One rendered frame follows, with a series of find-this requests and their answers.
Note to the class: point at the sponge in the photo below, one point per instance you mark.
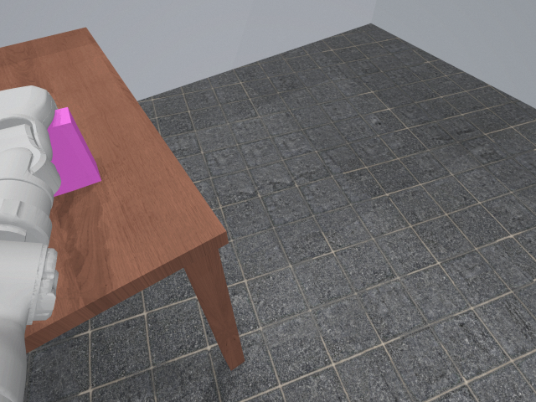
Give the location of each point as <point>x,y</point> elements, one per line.
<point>71,156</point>

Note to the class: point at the robot left forearm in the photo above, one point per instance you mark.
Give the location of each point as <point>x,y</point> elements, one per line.
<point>28,180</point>

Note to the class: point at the robot left hand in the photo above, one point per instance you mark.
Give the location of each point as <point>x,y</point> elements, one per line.
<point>31,101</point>

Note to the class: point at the table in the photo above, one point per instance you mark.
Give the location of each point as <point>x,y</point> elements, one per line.
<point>143,221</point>

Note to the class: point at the robot left upper arm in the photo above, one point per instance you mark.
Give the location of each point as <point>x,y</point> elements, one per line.
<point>28,282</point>

